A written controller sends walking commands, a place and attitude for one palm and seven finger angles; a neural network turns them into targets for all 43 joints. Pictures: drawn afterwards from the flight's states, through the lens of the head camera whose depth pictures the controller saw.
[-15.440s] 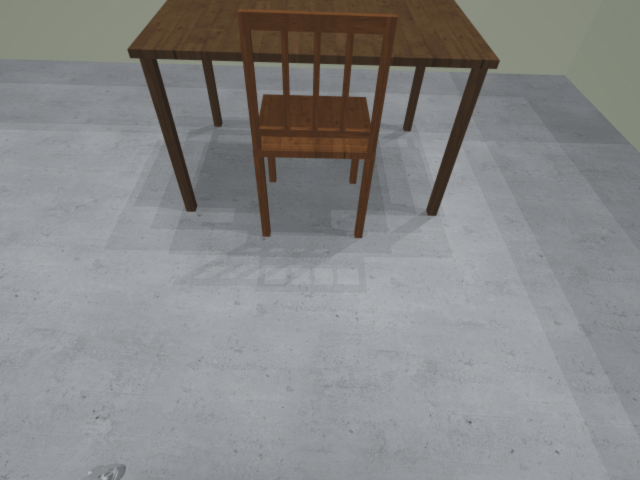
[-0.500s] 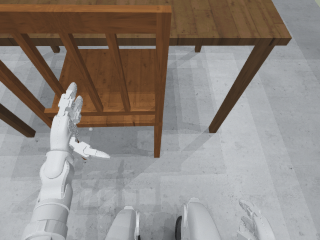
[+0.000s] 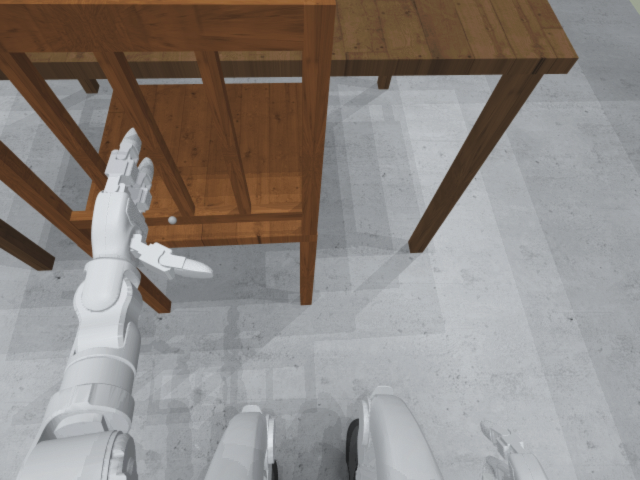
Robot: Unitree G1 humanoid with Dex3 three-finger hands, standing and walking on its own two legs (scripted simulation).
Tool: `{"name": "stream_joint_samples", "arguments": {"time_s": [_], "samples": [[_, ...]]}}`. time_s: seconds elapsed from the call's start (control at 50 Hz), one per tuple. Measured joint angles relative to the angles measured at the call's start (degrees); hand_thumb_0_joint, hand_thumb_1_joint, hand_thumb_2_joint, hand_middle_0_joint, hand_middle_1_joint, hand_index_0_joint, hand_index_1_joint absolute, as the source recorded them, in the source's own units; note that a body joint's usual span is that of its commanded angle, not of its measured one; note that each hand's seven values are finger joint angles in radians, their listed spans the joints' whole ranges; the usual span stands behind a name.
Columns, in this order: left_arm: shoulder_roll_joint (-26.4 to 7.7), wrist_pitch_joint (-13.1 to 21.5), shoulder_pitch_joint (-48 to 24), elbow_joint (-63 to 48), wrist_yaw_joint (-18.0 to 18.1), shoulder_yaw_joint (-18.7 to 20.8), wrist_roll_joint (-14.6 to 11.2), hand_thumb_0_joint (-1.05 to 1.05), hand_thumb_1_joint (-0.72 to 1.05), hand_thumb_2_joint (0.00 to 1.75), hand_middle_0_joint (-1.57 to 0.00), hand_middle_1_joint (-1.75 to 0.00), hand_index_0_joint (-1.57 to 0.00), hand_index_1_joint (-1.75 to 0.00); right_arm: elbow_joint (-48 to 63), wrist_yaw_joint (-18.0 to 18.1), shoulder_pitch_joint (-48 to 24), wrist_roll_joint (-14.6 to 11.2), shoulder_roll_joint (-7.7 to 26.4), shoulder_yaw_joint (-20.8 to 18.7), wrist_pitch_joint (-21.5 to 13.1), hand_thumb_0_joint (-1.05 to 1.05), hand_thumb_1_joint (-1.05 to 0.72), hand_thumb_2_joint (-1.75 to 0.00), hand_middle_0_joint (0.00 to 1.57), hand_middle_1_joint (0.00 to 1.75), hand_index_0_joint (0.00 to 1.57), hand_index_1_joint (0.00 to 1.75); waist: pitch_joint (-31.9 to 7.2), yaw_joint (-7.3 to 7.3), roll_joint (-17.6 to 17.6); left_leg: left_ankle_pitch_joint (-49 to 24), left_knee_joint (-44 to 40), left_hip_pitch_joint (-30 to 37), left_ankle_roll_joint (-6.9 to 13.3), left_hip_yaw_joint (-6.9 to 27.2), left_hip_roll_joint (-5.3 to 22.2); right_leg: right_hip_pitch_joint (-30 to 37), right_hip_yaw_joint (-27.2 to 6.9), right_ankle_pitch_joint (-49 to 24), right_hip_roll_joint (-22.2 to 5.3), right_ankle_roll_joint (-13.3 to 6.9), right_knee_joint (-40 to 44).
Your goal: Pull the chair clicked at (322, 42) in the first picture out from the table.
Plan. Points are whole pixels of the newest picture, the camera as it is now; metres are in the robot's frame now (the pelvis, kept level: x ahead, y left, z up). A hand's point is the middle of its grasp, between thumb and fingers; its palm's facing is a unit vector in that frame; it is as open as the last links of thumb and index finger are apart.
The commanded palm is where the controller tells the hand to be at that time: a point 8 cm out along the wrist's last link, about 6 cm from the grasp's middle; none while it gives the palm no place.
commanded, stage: push the fingers through the gap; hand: left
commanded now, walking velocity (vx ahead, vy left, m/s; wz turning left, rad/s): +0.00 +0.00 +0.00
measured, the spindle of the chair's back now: (158, 150) +0.52 +0.21 +0.03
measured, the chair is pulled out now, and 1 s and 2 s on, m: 0.00 0.00 0.00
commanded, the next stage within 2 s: hook a spindle and tug to test in 1.14 s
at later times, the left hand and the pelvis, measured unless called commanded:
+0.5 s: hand (173, 188) +0.46 +0.18 +0.03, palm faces +0.04 -1.00 -0.04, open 16.9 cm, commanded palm +0.44 +0.23 +0.03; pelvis +0.00 +0.01 +0.00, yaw -1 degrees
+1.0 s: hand (178, 172) +0.49 +0.18 +0.02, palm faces +0.06 -1.00 -0.05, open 16.9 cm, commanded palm +0.46 +0.23 +0.03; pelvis +0.00 +0.00 +0.00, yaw -1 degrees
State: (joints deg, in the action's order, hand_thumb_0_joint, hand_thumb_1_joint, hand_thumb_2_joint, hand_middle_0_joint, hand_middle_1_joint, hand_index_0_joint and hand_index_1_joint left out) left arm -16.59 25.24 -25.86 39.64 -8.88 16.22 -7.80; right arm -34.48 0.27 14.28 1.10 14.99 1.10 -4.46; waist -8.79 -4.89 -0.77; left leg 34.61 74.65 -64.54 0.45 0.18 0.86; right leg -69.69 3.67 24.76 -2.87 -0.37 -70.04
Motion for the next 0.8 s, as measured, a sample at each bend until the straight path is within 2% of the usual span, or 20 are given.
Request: {"name": "stream_joint_samples", "arguments": {"time_s": [0.22, 0.58, 0.8], "samples": [[-2.39, 0.93, -5.52, 6.52, -0.84, 2.76, 0.55, -0.01, -0.50, 0.30, -0.06, -0.08, -0.06, -0.08, -0.81, -0.29, 1.39, 0.42, 0.46, 0.10, 0.93, 0.00, -0.90, -0.90, 0.20, 0.30, 0.20, 0.30, 0.13, -1.32, -0.01, -0.02, 0.15, -1.05, 0.28, -0.16, 0.17, -0.93, -0.16, -0.38, 0.22, 0.25, 0.32], [-3.89, 2.09, -12.19, 12.83, 0.04, 4.07, 2.40, -0.01, -0.50, 0.30, -0.06, -0.08, -0.06, -0.08, -0.82, -1.35, 1.81, 1.26, 0.09, 0.33, 3.33, 0.00, -0.90, -0.90, 0.20, 0.30, 0.20, 0.30, 0.15, -2.53, -0.28, 0.15, 0.68, -2.45, 0.50, -0.09, 0.27, -2.08, -0.13, -0.54, 0.35, 0.52, 0.34], [-7.07, 2.65, -19.16, 19.37, -0.10, 6.66, 4.14, -0.01, -0.50, 0.30, -0.06, -0.08, -0.06, -0.08, -0.75, -1.52, 1.93, 1.95, 0.24, 0.86, 5.04, 0.00, -0.90, -0.90, 0.20, 0.30, 0.20, 0.30, 0.61, -4.14, -0.43, 0.28, 1.99, -4.99, 0.36, 0.29, 0.48, -4.45, 0.20, -0.58, 0.52, 0.31, -0.62]]}}
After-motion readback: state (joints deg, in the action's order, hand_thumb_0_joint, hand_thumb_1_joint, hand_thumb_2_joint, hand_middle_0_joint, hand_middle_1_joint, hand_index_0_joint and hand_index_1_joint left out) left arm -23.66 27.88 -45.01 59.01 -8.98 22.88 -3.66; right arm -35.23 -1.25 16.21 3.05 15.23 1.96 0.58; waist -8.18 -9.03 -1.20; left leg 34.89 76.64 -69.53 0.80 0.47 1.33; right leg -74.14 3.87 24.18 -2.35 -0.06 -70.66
